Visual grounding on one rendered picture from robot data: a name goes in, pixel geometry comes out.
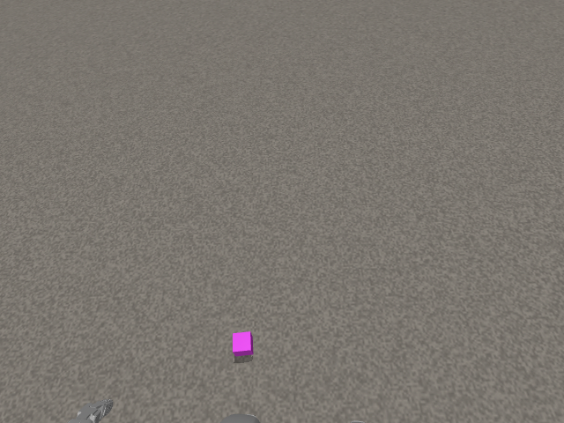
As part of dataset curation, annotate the cube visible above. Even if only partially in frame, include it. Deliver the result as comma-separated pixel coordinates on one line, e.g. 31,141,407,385
233,331,253,356

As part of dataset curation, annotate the left robot hand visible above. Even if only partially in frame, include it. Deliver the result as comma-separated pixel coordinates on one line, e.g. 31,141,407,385
68,399,113,423

